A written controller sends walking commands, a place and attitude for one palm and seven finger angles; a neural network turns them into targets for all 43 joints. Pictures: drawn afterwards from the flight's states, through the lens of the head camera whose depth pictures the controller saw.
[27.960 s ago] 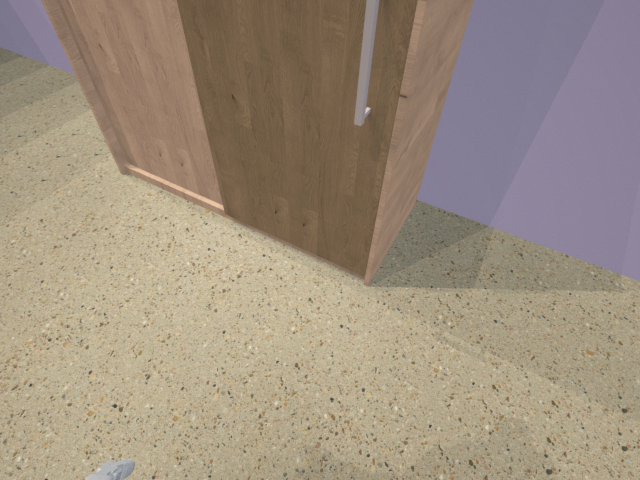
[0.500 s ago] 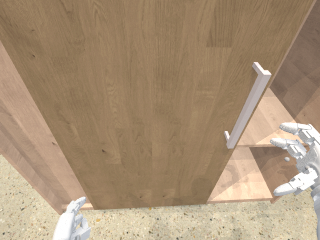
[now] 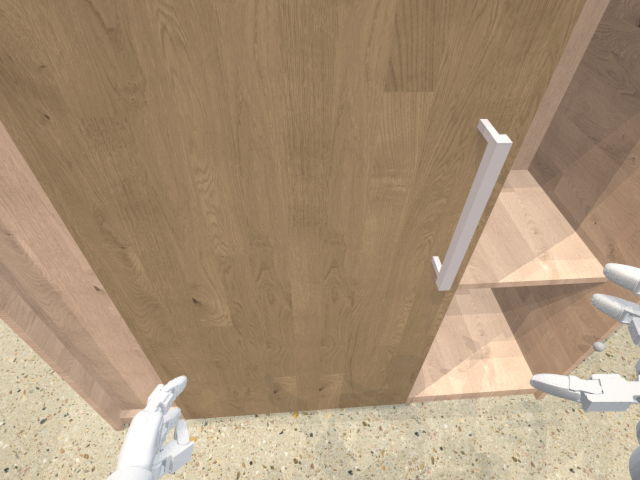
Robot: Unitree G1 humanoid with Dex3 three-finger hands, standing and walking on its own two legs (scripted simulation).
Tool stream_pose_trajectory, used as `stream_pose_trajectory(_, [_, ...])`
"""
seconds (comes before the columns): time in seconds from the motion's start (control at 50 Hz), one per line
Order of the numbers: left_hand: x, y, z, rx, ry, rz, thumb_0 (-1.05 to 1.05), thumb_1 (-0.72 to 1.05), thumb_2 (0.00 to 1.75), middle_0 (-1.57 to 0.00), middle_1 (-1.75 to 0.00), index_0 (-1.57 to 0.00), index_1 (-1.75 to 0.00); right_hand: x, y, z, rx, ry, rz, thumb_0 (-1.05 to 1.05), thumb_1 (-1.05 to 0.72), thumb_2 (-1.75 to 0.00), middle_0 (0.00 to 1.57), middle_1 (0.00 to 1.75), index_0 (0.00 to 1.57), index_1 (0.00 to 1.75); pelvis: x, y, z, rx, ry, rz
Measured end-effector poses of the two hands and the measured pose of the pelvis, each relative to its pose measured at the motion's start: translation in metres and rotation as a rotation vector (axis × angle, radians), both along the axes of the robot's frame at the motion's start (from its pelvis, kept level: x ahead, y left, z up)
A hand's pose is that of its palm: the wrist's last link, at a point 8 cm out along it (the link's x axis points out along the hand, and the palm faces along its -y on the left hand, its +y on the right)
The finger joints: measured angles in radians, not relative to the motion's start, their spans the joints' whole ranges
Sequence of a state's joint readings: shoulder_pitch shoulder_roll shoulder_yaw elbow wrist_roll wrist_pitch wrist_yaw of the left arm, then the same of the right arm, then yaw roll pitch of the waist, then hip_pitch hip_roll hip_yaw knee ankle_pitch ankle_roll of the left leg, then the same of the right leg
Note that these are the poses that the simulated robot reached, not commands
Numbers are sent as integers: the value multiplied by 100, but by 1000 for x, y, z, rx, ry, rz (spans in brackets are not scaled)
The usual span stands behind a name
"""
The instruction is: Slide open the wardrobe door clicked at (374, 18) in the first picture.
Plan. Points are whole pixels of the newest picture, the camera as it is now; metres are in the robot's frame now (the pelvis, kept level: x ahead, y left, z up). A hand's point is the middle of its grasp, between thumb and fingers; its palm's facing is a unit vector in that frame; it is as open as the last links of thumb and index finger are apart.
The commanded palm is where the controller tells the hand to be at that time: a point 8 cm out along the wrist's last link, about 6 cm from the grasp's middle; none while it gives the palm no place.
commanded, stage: draw the hand back to the body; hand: right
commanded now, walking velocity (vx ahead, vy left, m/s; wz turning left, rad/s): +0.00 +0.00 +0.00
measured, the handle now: (461, 215) +0.46 -0.21 +0.09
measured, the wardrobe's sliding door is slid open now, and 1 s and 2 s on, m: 0.44 0.44 0.44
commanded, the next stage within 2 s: step back with the hand held close in 0.90 s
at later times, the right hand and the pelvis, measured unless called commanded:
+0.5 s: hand (603, 345) +0.21 -0.26 +0.16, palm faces +0.47 +0.81 -0.35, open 9.0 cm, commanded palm +0.16 -0.29 +0.17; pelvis +0.02 +0.01 +0.01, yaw +1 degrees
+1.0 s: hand (578, 351) +0.20 -0.23 +0.16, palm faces +0.46 +0.81 -0.37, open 7.4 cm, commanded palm +0.16 -0.27 +0.18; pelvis +0.02 +0.03 +0.01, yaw +1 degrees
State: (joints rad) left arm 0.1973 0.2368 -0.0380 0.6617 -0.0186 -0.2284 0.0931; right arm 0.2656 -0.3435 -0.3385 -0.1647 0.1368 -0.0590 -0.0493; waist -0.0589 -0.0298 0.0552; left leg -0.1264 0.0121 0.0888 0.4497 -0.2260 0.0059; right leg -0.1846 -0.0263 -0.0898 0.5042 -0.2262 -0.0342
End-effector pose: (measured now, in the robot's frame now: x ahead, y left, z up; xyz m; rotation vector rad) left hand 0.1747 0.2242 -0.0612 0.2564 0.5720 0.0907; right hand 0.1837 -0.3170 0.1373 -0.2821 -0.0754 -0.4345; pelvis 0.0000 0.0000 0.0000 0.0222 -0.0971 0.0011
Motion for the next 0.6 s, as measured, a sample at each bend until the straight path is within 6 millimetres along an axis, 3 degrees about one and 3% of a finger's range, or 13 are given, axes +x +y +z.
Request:
stream_pose_trajectory(0.24, [17,-17,-2,-24,46,-33,2,90,90,-20,-30,-21,-30,-7,6,20,-72,-42,-62,-1,-8,-51,23,78,23,78,13,-5,7,-9,-28,6])
stream_pose_trajectory(0.6, [18,19,-5,-21,56,17,2,90,90,-20,-30,-20,-30,-26,35,40,-154,-50,-38,0,-71,-82,21,41,21,40,19,15,7,-12,-35,9])
